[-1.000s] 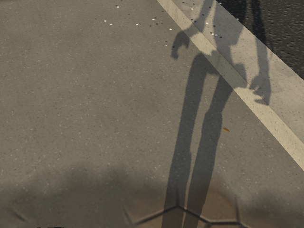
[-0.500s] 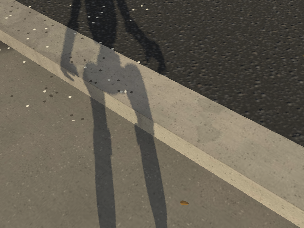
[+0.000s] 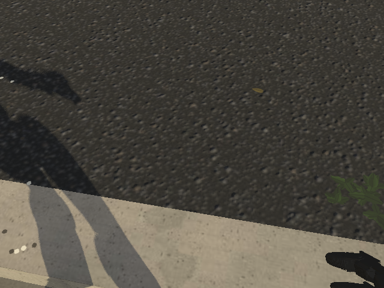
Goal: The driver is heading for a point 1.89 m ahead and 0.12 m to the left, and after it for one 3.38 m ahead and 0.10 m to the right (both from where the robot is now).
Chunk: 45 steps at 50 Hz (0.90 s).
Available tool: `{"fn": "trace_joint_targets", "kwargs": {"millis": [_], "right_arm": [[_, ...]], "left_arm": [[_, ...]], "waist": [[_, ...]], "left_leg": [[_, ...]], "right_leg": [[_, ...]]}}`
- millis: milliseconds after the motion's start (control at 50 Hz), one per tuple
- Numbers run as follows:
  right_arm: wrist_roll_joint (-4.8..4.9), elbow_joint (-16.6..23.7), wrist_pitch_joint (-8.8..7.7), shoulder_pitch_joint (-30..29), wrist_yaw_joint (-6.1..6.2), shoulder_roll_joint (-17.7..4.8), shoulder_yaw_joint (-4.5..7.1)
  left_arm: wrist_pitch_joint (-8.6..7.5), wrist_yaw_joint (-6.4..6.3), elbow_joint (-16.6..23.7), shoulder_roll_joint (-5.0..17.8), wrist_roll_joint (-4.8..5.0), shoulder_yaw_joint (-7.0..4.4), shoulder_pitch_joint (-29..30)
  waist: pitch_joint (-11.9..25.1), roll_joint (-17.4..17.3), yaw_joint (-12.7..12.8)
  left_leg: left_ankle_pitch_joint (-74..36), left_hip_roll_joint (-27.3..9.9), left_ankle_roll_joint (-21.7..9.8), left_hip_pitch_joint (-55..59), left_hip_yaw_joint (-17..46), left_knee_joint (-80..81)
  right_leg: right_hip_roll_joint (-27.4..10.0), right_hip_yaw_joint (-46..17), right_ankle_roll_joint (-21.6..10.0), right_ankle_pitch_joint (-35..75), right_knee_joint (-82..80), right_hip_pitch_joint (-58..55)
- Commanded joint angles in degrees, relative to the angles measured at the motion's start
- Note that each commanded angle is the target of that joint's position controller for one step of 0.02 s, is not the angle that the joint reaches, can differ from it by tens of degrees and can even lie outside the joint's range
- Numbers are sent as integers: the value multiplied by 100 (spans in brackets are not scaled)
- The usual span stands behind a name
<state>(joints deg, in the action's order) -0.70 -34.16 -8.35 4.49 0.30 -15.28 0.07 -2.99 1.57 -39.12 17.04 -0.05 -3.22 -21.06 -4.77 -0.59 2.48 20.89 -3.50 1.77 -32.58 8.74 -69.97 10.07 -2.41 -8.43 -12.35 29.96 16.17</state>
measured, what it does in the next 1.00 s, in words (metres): climbs: left foot, then right foot 0.12 m higher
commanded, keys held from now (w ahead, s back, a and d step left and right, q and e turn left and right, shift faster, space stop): e+shift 0.12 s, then shift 0.50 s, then q+shift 0.38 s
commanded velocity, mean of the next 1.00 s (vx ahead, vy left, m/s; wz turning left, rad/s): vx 0.16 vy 0.00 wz -0.16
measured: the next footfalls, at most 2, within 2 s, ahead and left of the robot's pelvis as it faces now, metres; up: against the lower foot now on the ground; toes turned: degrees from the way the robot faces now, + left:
left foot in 0.18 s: +0.25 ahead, +0.22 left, +0.00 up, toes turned -15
right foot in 0.44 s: +0.31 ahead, -0.15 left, +0.12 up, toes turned -24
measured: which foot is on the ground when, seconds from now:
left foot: up 0.00-0.16, down 0.18-0.50, up 0.52-0.90, down 0.92-1.00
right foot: down 0.00-0.16, up 0.18-0.42, down 0.44-0.92, up 0.94-1.00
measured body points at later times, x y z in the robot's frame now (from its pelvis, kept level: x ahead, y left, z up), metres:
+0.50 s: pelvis +0.24 +0.00 +0.02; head +0.29 -0.05 +0.46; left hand +0.57 +0.07 -0.02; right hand +0.16 -0.29 -0.12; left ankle +0.22 +0.22 -0.72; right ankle +0.27 -0.14 -0.62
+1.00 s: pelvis +0.31 +0.02 +0.05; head +0.32 +0.05 +0.50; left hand +0.62 +0.17 -0.01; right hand +0.29 -0.27 -0.04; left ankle +0.31 +0.12 -0.61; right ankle +0.25 -0.12 -0.56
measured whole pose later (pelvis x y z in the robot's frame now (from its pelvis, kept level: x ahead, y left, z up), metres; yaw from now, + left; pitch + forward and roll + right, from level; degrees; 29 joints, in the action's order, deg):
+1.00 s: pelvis +0.31 +0.02 +0.05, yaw -10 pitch -2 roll +0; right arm -1.7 -32.5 5.8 23.4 0.9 -14.9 3.1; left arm 3.7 -1.6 -33.0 14.4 0.4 -2.7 0.3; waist -1.1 4.3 -9.2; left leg 45.2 0.8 -1.6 -25.8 -2.5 -63.0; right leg -9.1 2.6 5.4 -42.9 78.1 30.7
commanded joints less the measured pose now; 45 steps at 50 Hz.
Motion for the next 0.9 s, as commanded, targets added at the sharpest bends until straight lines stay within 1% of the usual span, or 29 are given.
{"fn": "trace_joint_targets", "kwargs": {"millis": [20,60,100,140,160,180,200,220,240,260,280,300,320,400,440,460,480,500,520,540,560,580,600,620,660,700,800,860,900], "right_arm": [[-181,391,107,145,57,-648,239],[-128,372,182,74,39,-264,137],[35,413,338,72,6,-374,199],[-97,387,360,346,23,-414,299],[11,127,336,841,59,-490,403],[131,-70,327,1232,105,-681,440],[-60,-24,400,1655,138,-761,396],[-160,-65,552,1923,149,-819,478],[-72,-134,580,1544,206,-1126,641],[11,-92,636,1378,305,-890,639],[115,-114,679,1389,429,-718,543],[163,-156,710,1165,479,-764,505],[189,-230,760,958,531,-974,551],[188,-161,855,132,488,-1088,558],[343,-422,1011,622,386,-1276,618],[332,-683,1090,1171,291,-1217,561],[218,-814,1113,1757,150,-943,460],[134,-857,1034,1743,13,-943,428],[56,-644,921,1441,-203,-796,354],[170,-788,829,1565,-320,-687,364],[317,-678,862,1225,-223,-538,343],[284,-445,951,423,4,-284,220],[248,-430,1025,1014,136,-318,211],[92,-479,1172,1646,216,-383,240],[73,-567,1404,2219,353,-549,361],[70,-325,1575,2186,462,-605,408],[13,459,1674,1728,436,-762,525],[3,853,1714,1536,264,-424,427],[-43,898,1683,1548,85,-328,387]], "left_arm": [[-111,-239,737,993,75,-289,1325],[127,-376,531,1012,136,-352,963],[288,-438,532,826,174,-312,795],[423,-411,706,540,349,-241,957],[380,-383,804,501,260,-220,1255],[296,-286,857,71,7,-100,967],[144,-196,769,-240,-101,11,8],[66,-100,725,266,23,-16,-249],[122,-148,934,491,311,-34,217],[217,-263,1006,354,301,37,904],[335,-299,1185,222,155,112,1554],[430,-247,1347,75,104,190,1836],[479,-244,1517,-219,48,325,1980],[450,-123,1670,-144,7,441,1718],[367,-46,1797,-232,23,428,1991],[376,-32,1569,-209,61,370,1591],[331,-29,1402,261,102,132,1162],[382,-62,1055,525,133,-64,368],[483,-191,678,934,125,-230,-132],[458,-282,630,827,-7,-168,-214],[373,-302,746,527,-22,-52,117],[285,-256,726,338,-85,44,795],[191,-279,863,144,-36,75,1378],[172,-316,799,148,-36,74,1718],[73,-395,852,-185,-126,176,2348],[-8,-426,970,-339,-16,255,2468],[76,-583,1095,82,-101,120,1909],[292,-494,1171,387,-49,-28,2102],[378,-460,1115,644,41,-190,2197]], "waist": [[69,-297,-665],[716,67,-387],[1095,390,-331],[1362,13,-680],[1592,107,-965],[1687,-604,-803],[2045,-1205,-364],[2603,-926,-519],[2456,-1500,-430],[1941,-1139,-691],[1224,-680,-812],[685,-300,-626],[543,-479,-516],[1176,-350,9],[1384,-909,-21],[1667,-582,145],[2355,303,270],[2985,628,683],[3173,1888,693],[3230,1624,560],[2676,938,459],[1479,327,329],[1189,552,-135],[1119,779,-502],[825,569,-990],[454,635,-1044],[779,778,-793],[885,1228,-931],[1184,1275,-968]], "left_leg": [[-636,267,298,775,-702,1733],[-2104,876,413,1772,-1051,2786],[-2429,1035,464,2065,-710,3274],[-2482,853,70,2702,-742,4286],[-3570,745,119,3311,-723,5328],[-5805,-481,-354,4758,88,5074],[-9736,-2224,-1433,6344,1457,3189],[-9714,-2803,-1928,6305,1683,3230],[-7108,-2846,-2001,6202,2239,3600],[-5749,-2506,-1701,5676,2011,4014],[-5320,-2207,-1429,4873,1624,4339],[-4924,-2016,-1204,3904,1207,4634],[-4972,-1882,-1132,3340,969,4964],[-4676,-1120,-606,2081,-553,5289],[-4283,-1060,-686,2015,-706,5371],[-4276,-877,-677,2185,-941,4996],[-4968,-602,-424,1877,-1090,3846],[-3560,-501,-125,915,-987,2675],[580,13,33,-167,-863,730],[1884,355,132,-469,-238,-1400],[2140,667,53,-1074,-6,-2237],[2125,488,-166,-1091,-645,-1819],[1838,513,-71,-1171,-569,-1928],[1422,589,110,-639,-901,-2501],[340,785,147,81,-906,-3376],[-79,703,83,-197,-571,-3736],[-684,504,201,-1153,-536,-3271],[-35,-4,189,-1044,-833,-812],[538,-214,-11,68,-1280,373]], "right_leg": [[-931,-1285,-802,3633,-1268,1373],[-503,-955,-282,3095,-721,1492],[-625,-1554,40,2252,-195,1088],[-243,-1504,701,4210,1370,540],[-228,-1418,915,3778,2280,342],[-57,-1065,1017,-1041,3690,1599],[193,-1093,1161,-4003,5541,3689],[-216,-1031,1405,-3556,6690,4160],[-822,-959,1454,-3138,7072,4822],[-1070,-847,1540,-3128,7115,5142],[-1069,-759,1605,-3221,7244,5208],[-1173,-700,1584,-3303,6967,4905],[-1081,-360,1570,-3286,7337,4685],[-1358,80,1256,-1072,4819,2515],[-1226,336,1109,-997,2914,1366],[-914,821,964,-971,2038,599],[-916,413,606,172,1778,-885],[-1232,-487,207,542,1416,-2211],[-2057,-2075,-296,1213,710,-2800],[-2634,-2635,-474,2657,980,-2478],[-2791,-2477,-378,3018,1105,-1894],[-2409,-1734,195,2177,623,-847],[-2508,-1667,107,2644,848,-624],[-2658,-1828,-9,2160,694,187],[-2595,-1270,223,609,968,1602],[-2975,-1267,224,94,874,2040],[-3123,-561,311,303,1200,422],[-3193,-136,471,363,1020,-108],[-3138,401,669,808,1376,15]]}}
